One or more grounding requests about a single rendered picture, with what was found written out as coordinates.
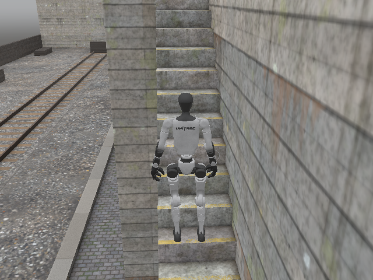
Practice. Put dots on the stairs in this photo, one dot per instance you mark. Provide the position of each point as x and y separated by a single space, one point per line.
186 60

